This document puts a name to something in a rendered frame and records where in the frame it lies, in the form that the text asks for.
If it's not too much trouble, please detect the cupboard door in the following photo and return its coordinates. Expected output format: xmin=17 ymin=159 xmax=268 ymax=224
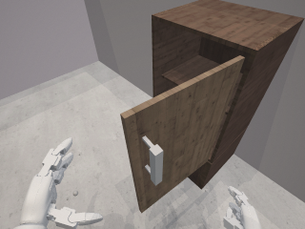
xmin=120 ymin=55 xmax=245 ymax=213

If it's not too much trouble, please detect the handle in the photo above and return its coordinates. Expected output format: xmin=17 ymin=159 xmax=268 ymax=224
xmin=142 ymin=136 xmax=164 ymax=186

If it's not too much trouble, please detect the right robot hand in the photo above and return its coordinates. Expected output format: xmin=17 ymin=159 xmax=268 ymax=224
xmin=223 ymin=186 xmax=262 ymax=229

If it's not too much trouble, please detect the left robot hand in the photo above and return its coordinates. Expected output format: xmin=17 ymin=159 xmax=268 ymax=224
xmin=19 ymin=137 xmax=103 ymax=229

